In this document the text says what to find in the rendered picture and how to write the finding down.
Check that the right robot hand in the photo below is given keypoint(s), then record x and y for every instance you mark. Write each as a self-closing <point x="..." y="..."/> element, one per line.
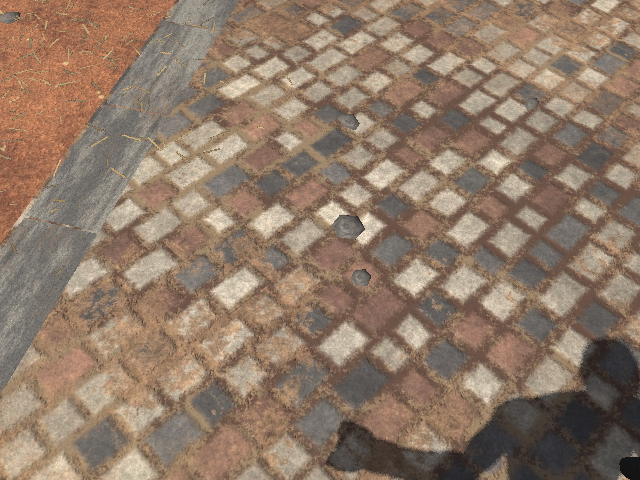
<point x="630" y="467"/>

